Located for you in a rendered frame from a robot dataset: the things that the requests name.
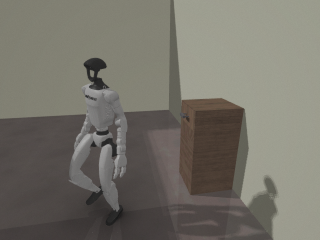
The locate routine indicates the humanoid robot torso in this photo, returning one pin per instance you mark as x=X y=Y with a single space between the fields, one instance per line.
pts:
x=101 y=115

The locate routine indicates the robot left upper arm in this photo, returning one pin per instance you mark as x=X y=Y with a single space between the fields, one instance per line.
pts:
x=112 y=98

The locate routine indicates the handle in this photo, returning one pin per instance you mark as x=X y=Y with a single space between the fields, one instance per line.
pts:
x=183 y=115

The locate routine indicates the cabinet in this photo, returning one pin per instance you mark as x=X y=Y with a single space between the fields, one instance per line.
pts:
x=208 y=153

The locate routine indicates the robot right upper arm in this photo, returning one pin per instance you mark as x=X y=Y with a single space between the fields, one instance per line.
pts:
x=84 y=88

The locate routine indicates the right robot forearm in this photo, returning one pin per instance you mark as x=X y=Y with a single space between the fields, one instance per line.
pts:
x=86 y=125

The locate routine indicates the robot right hand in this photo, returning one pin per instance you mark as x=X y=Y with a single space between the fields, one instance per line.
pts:
x=78 y=139

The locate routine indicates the robot head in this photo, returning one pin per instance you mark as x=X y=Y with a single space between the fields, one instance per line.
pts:
x=95 y=64

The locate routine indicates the robot left hand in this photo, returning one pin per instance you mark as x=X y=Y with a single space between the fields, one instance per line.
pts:
x=120 y=161

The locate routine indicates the left robot forearm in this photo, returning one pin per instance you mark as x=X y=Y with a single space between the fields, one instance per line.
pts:
x=121 y=137

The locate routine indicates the drawer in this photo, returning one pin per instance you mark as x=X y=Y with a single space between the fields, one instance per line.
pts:
x=189 y=112

